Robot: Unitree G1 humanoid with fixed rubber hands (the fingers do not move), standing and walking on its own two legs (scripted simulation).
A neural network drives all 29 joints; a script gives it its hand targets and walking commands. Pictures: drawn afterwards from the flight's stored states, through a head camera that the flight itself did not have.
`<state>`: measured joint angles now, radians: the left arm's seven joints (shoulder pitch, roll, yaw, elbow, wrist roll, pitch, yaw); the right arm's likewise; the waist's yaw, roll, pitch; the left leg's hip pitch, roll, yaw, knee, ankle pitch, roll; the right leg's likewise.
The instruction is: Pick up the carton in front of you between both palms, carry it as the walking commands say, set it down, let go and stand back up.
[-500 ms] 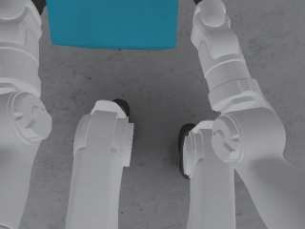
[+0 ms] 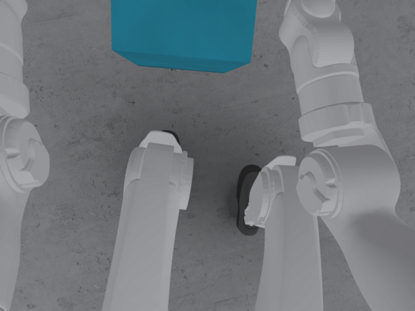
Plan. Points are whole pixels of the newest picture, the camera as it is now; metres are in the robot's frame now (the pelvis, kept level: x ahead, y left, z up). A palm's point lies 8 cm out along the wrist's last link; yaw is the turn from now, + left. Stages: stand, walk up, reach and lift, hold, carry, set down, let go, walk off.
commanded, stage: set down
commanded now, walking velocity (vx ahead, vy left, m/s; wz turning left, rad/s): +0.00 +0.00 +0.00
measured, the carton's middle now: (185, 9) +0.54 +0.15 -0.31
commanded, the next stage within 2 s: let go in 0.72 s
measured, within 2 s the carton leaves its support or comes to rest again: neither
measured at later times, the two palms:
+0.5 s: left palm out of the picture +0.50 +0.38 +0.01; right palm out of the picture +0.57 -0.01 +0.01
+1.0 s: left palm out of the picture +0.45 +0.36 +0.13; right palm out of the picture +0.51 -0.05 +0.14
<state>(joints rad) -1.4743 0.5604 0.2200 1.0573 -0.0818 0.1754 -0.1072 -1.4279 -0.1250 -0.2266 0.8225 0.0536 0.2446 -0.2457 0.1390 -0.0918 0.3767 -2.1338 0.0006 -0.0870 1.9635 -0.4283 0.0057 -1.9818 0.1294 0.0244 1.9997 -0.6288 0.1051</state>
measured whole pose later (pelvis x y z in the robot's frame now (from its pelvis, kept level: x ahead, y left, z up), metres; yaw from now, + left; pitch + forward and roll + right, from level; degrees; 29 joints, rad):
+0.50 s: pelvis +0.03 +0.01 +0.12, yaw +2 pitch +44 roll -7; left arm -1.22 0.49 0.34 0.89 0.01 0.21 -0.15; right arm -1.16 -0.04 -0.27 0.66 -0.03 0.28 -0.22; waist 0.10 -0.08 0.07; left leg -1.90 -0.02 -0.09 1.52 -0.37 0.00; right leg -1.76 0.10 0.04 1.53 -0.54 0.09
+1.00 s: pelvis +0.07 +0.02 +0.25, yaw +5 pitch +38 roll -5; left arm -0.82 0.38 0.31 0.77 0.11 0.14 -0.16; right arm -0.72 -0.02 -0.23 0.56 -0.13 0.19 -0.15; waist 0.06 -0.04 0.00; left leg -1.39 -0.03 -0.06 0.97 -0.24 0.03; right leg -1.25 0.05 0.09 0.95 -0.37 0.09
